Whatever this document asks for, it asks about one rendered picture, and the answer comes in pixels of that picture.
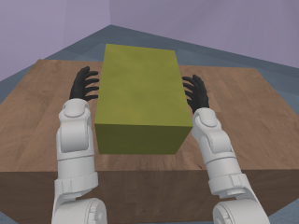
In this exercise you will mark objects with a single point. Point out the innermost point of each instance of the left robot upper arm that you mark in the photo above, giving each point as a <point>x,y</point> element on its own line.
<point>84,211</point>

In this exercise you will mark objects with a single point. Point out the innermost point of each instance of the right robot forearm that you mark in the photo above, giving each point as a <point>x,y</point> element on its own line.
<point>225,176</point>

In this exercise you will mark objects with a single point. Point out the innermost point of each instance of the right robot upper arm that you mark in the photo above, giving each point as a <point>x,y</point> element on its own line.
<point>240,211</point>

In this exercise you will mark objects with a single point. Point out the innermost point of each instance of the pedestal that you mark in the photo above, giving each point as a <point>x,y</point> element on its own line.
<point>147,188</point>

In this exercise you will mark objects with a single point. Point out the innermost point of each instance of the robot left hand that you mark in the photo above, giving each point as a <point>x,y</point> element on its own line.
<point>79,90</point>

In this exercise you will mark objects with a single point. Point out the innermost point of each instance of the carton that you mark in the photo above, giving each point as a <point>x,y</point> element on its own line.
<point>142,107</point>

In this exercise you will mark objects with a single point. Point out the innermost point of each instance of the left robot forearm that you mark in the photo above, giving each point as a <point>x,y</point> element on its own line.
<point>75,150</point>

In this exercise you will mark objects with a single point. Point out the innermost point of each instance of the robot right hand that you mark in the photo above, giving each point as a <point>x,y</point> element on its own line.
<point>199,98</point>

